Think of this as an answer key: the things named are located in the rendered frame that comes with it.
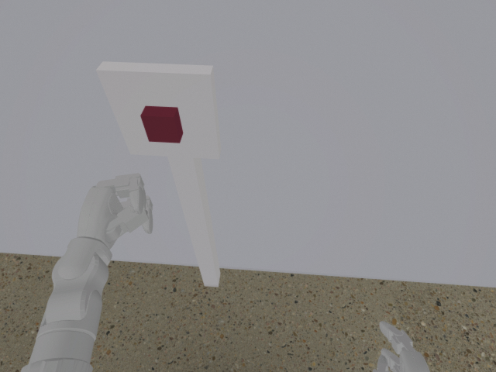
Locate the robot left forearm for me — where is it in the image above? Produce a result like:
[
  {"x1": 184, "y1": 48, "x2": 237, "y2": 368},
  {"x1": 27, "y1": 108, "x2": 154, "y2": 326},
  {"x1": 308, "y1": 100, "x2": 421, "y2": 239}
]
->
[{"x1": 21, "y1": 237, "x2": 112, "y2": 372}]

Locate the button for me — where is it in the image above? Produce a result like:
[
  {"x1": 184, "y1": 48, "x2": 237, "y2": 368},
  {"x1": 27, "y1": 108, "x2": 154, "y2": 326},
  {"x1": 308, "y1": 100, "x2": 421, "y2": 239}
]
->
[{"x1": 141, "y1": 106, "x2": 183, "y2": 143}]

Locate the right robot hand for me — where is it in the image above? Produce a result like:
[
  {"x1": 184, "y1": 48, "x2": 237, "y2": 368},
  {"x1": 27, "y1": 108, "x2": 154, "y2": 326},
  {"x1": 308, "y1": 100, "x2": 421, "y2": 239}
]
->
[{"x1": 373, "y1": 321, "x2": 430, "y2": 372}]

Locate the left robot hand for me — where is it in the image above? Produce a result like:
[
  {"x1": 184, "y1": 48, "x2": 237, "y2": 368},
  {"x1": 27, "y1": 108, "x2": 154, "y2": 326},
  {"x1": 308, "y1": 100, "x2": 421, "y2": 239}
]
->
[{"x1": 77, "y1": 173, "x2": 153, "y2": 249}]

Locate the panel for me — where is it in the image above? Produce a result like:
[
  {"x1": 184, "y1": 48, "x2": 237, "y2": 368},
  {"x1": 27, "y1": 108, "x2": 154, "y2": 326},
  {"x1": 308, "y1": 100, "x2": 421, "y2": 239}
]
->
[{"x1": 96, "y1": 61, "x2": 221, "y2": 287}]

